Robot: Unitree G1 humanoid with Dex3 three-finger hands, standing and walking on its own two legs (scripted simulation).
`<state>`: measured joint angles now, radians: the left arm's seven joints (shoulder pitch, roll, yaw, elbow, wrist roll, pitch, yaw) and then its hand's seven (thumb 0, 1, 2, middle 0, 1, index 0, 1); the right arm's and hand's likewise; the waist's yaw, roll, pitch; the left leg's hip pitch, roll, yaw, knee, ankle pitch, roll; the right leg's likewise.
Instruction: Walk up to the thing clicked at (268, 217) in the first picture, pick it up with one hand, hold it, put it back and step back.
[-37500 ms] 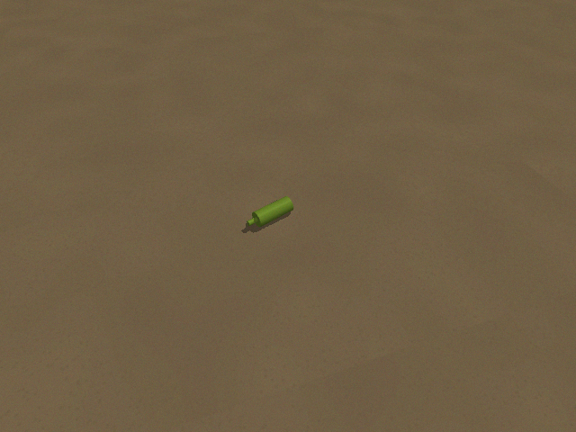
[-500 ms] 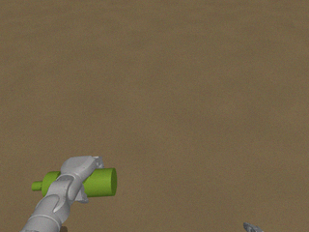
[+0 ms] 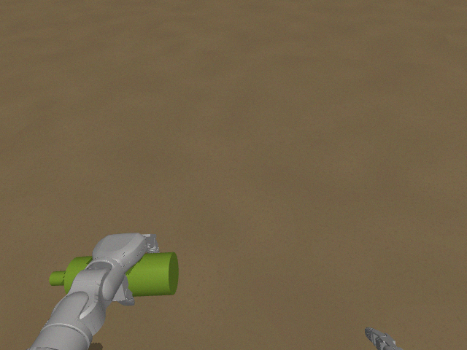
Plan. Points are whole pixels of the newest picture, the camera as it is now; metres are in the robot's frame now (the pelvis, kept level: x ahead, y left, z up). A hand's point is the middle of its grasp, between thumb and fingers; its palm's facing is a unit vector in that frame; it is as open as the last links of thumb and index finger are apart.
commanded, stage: hold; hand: left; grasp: from above
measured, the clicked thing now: (113, 275) +0.31 +0.26 -0.05
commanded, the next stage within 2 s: crouch in 0.38 s
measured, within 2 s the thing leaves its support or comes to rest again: neither
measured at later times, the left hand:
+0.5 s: hand (126, 265) +0.31 +0.22 -0.02, palm faces -0.43 -0.05 -0.90, open 10.9 cm
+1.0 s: hand (147, 282) +0.34 +0.23 -0.16, palm faces -0.41 +0.05 -0.91, open 11.0 cm
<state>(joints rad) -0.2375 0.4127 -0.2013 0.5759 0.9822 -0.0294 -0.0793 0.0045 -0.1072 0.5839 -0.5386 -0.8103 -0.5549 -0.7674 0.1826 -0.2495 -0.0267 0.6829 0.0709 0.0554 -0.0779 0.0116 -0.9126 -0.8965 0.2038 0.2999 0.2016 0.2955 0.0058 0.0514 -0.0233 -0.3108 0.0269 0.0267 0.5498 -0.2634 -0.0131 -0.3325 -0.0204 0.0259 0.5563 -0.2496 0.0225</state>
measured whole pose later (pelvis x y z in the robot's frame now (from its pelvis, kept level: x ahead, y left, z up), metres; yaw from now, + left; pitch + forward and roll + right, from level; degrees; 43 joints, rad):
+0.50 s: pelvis +0.01 +0.00 +0.00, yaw +0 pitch +1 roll +0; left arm -0.27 0.42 -0.20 0.62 0.99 -0.04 -0.07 0.00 -0.14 0.62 -0.53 -0.84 -0.55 -0.80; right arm 0.20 -0.25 -0.04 0.70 0.07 0.07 -0.08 0.01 -0.92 -0.90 0.20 0.30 0.20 0.30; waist 0.01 0.05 -0.02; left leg -0.27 0.03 0.03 0.51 -0.26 -0.01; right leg -0.29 -0.02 0.03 0.51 -0.24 0.03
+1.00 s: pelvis -0.02 +0.00 -0.07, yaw +1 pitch +17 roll -1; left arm -0.58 0.40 -0.18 1.10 1.17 -0.10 0.28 0.00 -0.14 0.66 -0.51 -0.86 -0.53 -0.82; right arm 0.21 -0.27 -0.06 0.69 0.01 0.06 -0.03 0.01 -0.91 -0.90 0.21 0.30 0.20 0.30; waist -0.07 0.00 -0.11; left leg -0.94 0.04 -0.02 1.07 -0.44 -0.02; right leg -0.93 -0.01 0.00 1.04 -0.41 0.03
